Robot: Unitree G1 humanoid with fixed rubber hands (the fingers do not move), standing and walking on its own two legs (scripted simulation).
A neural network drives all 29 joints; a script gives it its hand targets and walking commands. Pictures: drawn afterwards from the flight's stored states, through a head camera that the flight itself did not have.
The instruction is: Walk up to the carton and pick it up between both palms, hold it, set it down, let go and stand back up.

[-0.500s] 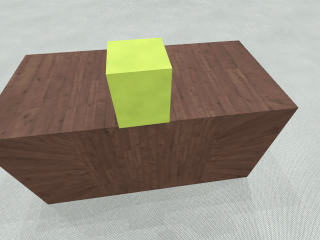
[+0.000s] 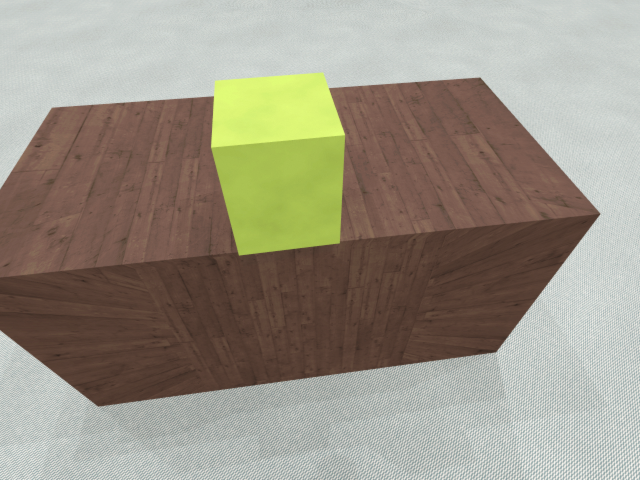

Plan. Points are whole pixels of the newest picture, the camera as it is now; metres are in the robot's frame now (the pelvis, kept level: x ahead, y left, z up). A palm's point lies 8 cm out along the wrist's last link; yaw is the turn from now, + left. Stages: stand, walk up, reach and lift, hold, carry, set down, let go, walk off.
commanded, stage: stand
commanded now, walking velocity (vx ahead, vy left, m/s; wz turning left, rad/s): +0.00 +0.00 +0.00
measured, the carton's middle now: (280, 165) +0.66 +0.10 +0.02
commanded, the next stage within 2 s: walk up in 0.68 s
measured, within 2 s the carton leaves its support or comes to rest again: neither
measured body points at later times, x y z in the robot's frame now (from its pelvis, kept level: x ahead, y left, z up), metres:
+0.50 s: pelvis +0.00 +0.00 +0.00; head +0.02 +0.00 +0.45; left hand -0.02 +0.20 -0.16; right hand -0.03 -0.19 -0.17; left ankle -0.04 +0.17 -0.74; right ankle -0.04 -0.07 -0.74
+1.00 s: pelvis +0.01 +0.01 -0.01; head +0.03 +0.01 +0.44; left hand -0.04 +0.22 -0.16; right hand -0.02 -0.20 -0.17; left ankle -0.03 +0.13 -0.71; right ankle -0.04 -0.07 -0.74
